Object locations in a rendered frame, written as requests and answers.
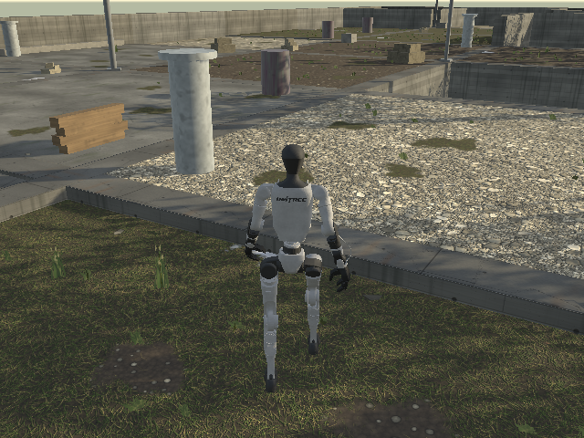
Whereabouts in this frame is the robot right thigh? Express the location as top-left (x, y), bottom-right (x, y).
top-left (304, 254), bottom-right (322, 306)

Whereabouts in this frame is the robot right upper arm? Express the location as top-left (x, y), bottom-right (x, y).
top-left (311, 184), bottom-right (335, 236)

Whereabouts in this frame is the robot right forearm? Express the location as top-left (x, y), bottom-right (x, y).
top-left (327, 222), bottom-right (348, 268)

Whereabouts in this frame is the robot left forearm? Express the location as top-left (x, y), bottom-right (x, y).
top-left (245, 217), bottom-right (260, 248)

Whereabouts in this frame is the robot left hand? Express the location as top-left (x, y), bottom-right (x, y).
top-left (245, 244), bottom-right (266, 261)

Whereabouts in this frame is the robot left upper arm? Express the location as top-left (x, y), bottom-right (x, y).
top-left (250, 183), bottom-right (274, 231)

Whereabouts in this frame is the robot right hand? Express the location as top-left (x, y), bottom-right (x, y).
top-left (329, 266), bottom-right (350, 292)

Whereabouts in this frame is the robot left shin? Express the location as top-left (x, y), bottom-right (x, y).
top-left (263, 315), bottom-right (276, 380)

